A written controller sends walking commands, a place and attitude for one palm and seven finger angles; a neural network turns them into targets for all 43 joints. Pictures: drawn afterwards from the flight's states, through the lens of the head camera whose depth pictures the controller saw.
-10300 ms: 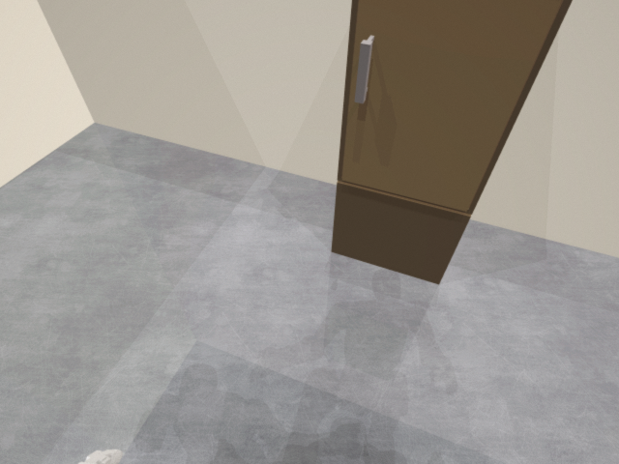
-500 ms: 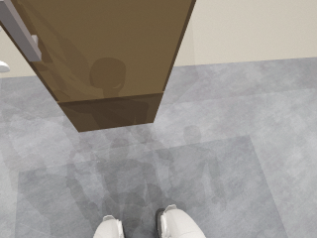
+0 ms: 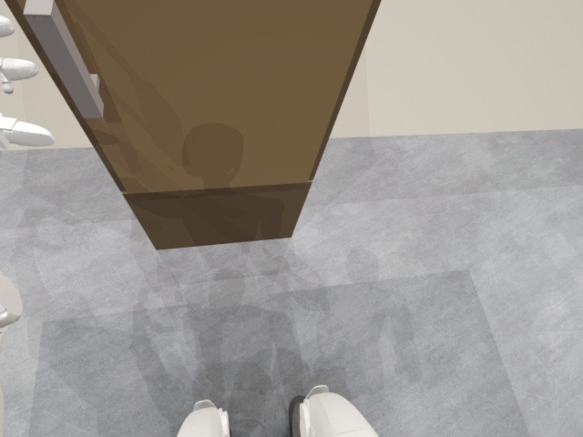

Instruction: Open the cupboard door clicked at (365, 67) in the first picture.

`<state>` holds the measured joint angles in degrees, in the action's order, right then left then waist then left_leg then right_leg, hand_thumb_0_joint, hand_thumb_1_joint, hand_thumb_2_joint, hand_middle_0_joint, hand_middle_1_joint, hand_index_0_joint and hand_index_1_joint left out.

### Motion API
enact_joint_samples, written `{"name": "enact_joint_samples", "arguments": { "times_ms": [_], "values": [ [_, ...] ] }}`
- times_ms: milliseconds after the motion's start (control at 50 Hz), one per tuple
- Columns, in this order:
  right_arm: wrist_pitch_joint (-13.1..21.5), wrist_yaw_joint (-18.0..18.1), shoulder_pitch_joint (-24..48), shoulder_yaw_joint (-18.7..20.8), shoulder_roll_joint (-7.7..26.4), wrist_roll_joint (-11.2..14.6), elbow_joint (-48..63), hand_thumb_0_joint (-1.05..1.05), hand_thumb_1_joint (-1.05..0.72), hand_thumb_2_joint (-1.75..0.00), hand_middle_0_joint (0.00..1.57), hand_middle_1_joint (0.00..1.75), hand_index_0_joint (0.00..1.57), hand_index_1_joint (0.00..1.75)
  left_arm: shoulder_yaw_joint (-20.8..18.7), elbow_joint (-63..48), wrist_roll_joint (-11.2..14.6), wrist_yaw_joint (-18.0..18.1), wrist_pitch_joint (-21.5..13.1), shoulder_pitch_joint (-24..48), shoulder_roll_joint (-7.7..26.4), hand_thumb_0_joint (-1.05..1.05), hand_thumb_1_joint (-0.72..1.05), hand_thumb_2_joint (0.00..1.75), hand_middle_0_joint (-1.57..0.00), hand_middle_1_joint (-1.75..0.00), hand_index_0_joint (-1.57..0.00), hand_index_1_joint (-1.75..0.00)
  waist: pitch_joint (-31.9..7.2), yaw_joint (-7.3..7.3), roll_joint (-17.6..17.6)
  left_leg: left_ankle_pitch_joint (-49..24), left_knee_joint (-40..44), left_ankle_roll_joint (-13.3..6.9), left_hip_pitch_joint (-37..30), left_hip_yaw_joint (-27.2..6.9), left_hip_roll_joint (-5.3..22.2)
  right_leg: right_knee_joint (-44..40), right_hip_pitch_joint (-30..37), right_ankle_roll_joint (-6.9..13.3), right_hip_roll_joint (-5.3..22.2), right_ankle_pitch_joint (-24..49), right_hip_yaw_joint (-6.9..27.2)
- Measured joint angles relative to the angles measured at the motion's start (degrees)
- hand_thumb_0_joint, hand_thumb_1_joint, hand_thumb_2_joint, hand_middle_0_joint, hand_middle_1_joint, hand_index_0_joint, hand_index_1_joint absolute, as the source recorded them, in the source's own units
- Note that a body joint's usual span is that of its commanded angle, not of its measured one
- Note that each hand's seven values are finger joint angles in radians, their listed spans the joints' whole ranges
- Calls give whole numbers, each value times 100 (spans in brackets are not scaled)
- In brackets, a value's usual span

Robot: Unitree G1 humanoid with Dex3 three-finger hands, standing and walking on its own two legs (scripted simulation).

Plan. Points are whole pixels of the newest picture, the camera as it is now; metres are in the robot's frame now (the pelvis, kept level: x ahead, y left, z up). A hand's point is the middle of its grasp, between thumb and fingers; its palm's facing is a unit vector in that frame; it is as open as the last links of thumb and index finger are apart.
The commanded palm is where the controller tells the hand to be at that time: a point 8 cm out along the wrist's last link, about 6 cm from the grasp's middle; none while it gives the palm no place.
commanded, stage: move the hooked fingers beside the handle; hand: left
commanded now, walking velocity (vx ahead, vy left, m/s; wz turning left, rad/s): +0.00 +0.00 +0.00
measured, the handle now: (72, 53) +0.58 +0.22 +0.10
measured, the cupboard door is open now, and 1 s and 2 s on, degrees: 0 0 0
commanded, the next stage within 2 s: slide the fingers in behind the handle in 0.32 s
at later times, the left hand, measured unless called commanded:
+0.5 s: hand (8, 82) +0.53 +0.28 +0.10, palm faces +0.04 -1.00 -0.01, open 13.9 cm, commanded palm +0.52 +0.31 +0.10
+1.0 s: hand (38, 86) +0.53 +0.25 +0.10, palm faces +0.02 -1.00 -0.01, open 14.0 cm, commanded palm +0.52 +0.28 +0.10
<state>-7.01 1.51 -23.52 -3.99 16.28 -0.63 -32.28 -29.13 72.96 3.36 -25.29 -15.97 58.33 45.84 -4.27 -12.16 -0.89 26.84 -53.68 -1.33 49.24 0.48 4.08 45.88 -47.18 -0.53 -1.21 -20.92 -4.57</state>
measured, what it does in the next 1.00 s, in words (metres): stands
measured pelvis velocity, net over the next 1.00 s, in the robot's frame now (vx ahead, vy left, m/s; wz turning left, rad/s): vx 0.00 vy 0.00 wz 0.00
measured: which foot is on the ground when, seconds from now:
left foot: down 0.00-1.00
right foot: down 0.00-1.00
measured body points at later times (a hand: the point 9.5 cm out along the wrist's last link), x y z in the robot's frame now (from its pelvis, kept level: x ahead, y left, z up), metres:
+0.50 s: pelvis -0.01 +0.00 -0.01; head +0.16 +0.03 +0.41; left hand +0.53 +0.33 +0.10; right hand -0.07 -0.26 -0.09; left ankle -0.03 +0.09 -0.69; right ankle +0.00 -0.13 -0.69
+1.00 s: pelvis +0.00 +0.00 +0.00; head +0.15 +0.04 +0.42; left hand +0.52 +0.30 +0.10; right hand -0.03 -0.26 -0.10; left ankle -0.03 +0.10 -0.69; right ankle +0.00 -0.13 -0.69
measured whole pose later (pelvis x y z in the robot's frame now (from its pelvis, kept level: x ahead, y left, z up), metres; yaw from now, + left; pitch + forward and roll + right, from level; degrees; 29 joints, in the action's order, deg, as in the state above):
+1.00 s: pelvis +0.00 +0.00 +0.00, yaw +0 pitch +23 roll -5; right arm -6.4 0.3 -25.4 -3.8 15.3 -1.2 -33.7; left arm -26.6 70.8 3.9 -21.5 -15.7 59.0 41.5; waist -4.8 -12.3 -1.5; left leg 27.1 -54.5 -1.6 50.5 0.4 3.9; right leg 46.3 -48.3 -0.9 -1.1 -20.9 -4.5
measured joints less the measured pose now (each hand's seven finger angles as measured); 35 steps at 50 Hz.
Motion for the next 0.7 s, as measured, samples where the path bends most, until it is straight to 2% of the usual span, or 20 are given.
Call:
{"name": "enact_joint_samples", "arguments": {
  "times_ms": [80,240,440,560,700],
  "values": [
    [19,32,0,-36,7,13,-65,0,-90,-90,20,30,20,30,56,144,-3,-25,-24,207,68,-1,-50,30,-30,-120,-30,-120,36,-27,3,-22,-58,12,100,-29,1,65,-94,17,1,8,-26],
    [87,98,-111,-103,40,15,-80,0,-90,-90,20,30,21,30,-43,379,-149,-37,46,525,461,-1,-50,30,-30,-120,-30,-120,108,-193,-9,-43,-184,23,361,-37,42,173,-357,39,-36,47,-27],
    [49,90,-340,-130,51,17,-135,0,-90,-90,20,30,21,30,-158,417,-164,-173,151,568,695,-1,-50,30,-30,-120,-30,-120,118,-255,-27,-41,-221,10,494,-17,70,172,-486,30,-65,79,-2],
    [49,53,-373,-101,18,-5,-156,0,-90,-90,20,30,21,30,-139,244,-89,-181,128,487,609,-1,-50,30,-30,-120,-30,-120,83,-234,-12,-25,-222,-2,513,-14,64,150,-494,14,-62,78,3],
    [33,-22,-334,-51,-19,-38,-144,0,-90,-90,20,30,21,30,-34,19,1,-81,158,304,236,-1,-50,30,-30,-120,-30,-120,7,-169,-14,-2,-171,-22,398,-13,39,78,-364,-13,-42,62,5]
  ]
}}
